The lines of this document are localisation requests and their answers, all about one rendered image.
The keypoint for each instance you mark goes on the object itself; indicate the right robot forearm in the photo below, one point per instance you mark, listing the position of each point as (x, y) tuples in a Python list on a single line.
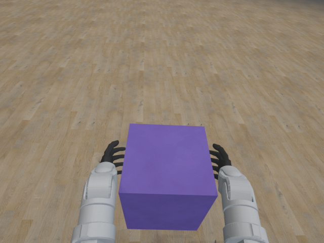
[(242, 223)]

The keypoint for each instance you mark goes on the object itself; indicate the carton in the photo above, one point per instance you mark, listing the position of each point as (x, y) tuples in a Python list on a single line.
[(167, 181)]

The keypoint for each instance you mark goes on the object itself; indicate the left robot forearm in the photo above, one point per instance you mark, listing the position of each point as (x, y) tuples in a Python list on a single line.
[(96, 217)]

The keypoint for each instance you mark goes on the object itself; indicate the robot right hand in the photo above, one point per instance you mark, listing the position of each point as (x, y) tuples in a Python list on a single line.
[(222, 160)]

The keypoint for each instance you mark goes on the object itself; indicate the robot left hand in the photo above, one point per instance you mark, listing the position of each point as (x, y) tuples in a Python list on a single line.
[(109, 152)]

